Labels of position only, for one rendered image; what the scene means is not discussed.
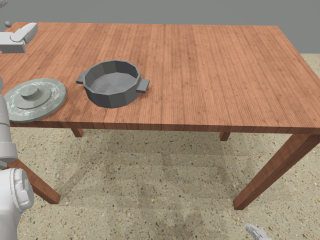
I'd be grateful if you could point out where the robot left forearm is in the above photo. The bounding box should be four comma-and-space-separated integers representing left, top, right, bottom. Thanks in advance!
0, 76, 18, 170

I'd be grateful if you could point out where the knob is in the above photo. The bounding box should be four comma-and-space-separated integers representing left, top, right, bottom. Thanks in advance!
19, 85, 40, 100

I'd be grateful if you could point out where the lid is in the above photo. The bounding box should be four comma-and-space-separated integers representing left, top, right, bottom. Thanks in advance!
3, 78, 67, 123

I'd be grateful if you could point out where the pot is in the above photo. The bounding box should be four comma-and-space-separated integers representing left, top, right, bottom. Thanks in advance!
76, 59, 150, 108

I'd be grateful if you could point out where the left robot upper arm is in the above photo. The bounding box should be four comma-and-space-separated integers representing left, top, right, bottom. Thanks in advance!
0, 167, 34, 240

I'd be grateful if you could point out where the table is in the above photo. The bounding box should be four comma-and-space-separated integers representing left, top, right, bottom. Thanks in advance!
0, 22, 320, 210

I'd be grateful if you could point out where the left robot hand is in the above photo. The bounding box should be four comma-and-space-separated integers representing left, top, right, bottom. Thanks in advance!
0, 0, 38, 54

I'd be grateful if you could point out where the right robot hand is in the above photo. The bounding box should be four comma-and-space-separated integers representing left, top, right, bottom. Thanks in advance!
245, 223, 272, 240

